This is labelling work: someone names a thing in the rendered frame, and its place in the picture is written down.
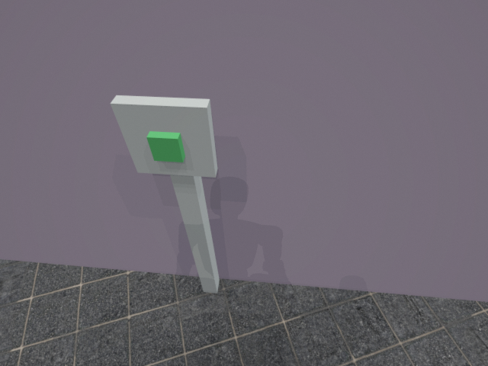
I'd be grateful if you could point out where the button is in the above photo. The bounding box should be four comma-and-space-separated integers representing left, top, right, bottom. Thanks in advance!
147, 131, 185, 162

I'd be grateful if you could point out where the panel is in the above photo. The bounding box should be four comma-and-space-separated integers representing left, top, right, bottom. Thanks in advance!
111, 95, 220, 294

